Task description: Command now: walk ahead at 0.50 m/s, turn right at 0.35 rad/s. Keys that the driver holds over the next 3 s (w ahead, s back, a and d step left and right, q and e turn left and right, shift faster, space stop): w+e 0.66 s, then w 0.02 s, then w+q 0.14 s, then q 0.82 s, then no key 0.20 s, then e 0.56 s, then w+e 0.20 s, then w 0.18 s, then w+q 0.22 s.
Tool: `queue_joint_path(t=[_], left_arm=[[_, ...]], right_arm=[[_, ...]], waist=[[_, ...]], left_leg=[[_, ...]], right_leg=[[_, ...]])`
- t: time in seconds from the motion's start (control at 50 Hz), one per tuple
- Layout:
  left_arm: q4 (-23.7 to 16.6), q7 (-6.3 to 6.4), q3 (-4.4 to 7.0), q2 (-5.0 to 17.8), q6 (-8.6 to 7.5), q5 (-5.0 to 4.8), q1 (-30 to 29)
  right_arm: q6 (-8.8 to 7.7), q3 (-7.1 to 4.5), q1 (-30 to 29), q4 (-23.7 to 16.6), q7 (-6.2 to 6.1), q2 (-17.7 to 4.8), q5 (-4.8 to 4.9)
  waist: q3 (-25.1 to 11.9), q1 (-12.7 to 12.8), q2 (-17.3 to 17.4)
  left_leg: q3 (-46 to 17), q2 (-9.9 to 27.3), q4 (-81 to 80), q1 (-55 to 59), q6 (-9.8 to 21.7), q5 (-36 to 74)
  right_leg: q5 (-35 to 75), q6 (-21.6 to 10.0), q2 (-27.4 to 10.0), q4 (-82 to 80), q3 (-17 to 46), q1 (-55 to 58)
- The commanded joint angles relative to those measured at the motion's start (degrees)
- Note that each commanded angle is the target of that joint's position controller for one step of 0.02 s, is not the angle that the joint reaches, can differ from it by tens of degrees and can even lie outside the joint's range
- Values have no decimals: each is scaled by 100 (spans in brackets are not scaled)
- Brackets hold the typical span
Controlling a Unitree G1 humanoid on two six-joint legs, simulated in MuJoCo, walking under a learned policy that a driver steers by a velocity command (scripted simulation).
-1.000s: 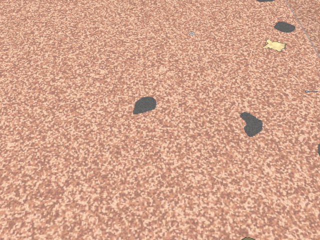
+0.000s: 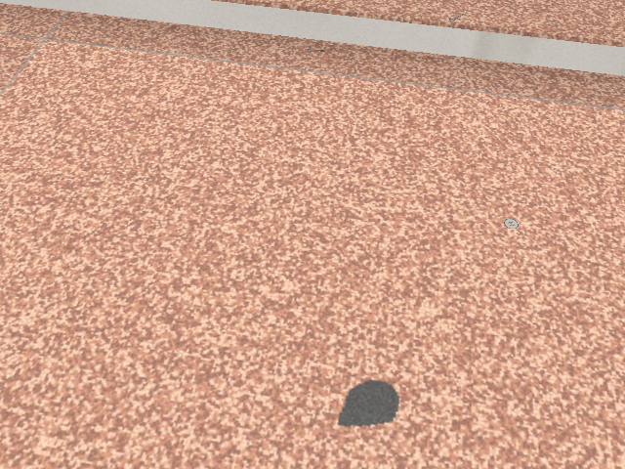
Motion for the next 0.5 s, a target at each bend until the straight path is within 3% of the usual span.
queue_joint_path(t=[0.02,0.04,0.1,0.2,0.3,0.34,0.36,0.38,0.4,0.42,0.44,0.46,0.48,0.5], left_arm=[[-519,22,161,436,24,6,-198],[-524,19,145,312,84,0,-187],[-668,15,144,221,165,37,-474],[-936,-159,64,84,129,54,-1315],[-1355,-310,63,167,153,45,-2032],[-1443,-344,134,303,174,61,-1921],[-1404,-340,212,432,193,69,-1590],[-1211,-316,354,645,201,53,-798],[-934,-225,570,1069,237,41,218],[-900,-126,707,1803,243,-13,361],[-1142,-160,599,1629,141,35,448],[-1081,-190,476,1197,63,88,326],[-1078,-181,422,1010,19,67,70],[-1139,-167,363,827,13,63,-348]], right_arm=[[-109,-198,430,-14,6,-549,-29],[-155,-220,385,44,4,-569,-20],[-209,-297,423,229,-51,-731,-46],[-142,-365,622,448,-140,-980,0],[26,-455,995,698,-161,-1225,138],[104,-496,941,712,-184,-1385,179],[150,-518,896,700,-205,-1473,201],[203,-509,792,676,-226,-1481,223],[193,-437,864,623,-260,-1327,162],[85,-192,1250,298,-210,-562,-97],[-159,-129,1012,182,-136,-667,40],[-285,-236,383,29,-73,-1058,278],[-355,-196,224,-17,-77,-992,270],[-366,-209,216,59,-127,-976,121]], waist=[[-239,-234,880],[-171,-164,813],[7,-123,569],[244,-397,452],[466,-589,443],[266,-416,601],[0,-197,705],[-413,271,638],[-946,707,362],[-1280,247,-1224],[-2330,393,-1001],[-1700,562,-473],[-1124,382,-275],[-752,114,62]], left_leg=[[-1584,1574,-1723,1418,968,368],[-1347,1577,-1852,1249,989,663],[-707,1584,-2023,1214,999,1311],[203,1451,-2092,1376,797,1455],[523,1722,-1761,2256,629,1754],[705,1738,-1153,2480,502,3314],[806,1694,-551,2503,428,4303],[987,1513,519,2270,287,4805],[1043,1273,2015,1206,44,3960],[918,348,4208,-1427,-369,-867],[-577,-217,5223,-2334,-388,-2448],[-869,117,5246,-2877,-256,-1939],[-820,355,4797,-2822,-146,-1445],[-812,567,4291,-2456,-154,-1108]], right_leg=[[568,26,-558,181,314,-1501],[678,56,-576,109,314,-1445],[1313,138,-592,-377,401,-1712],[2565,41,-505,-1940,21,-1513],[1991,-244,-385,-2711,-345,-1634],[1392,-450,-97,-2814,-663,-1154],[1112,-573,144,-2827,-856,-612],[1286,-751,442,-3155,-1003,453],[1563,-994,415,-3314,-568,2183],[1192,-1885,-1111,-3634,2330,4123],[379,-2529,-1826,-4668,4657,4784],[624,-2146,-1648,-4825,3882,4479],[1032,-1928,-1399,-4781,3091,3700],[1577,-1730,-1158,-4787,2509,2861]])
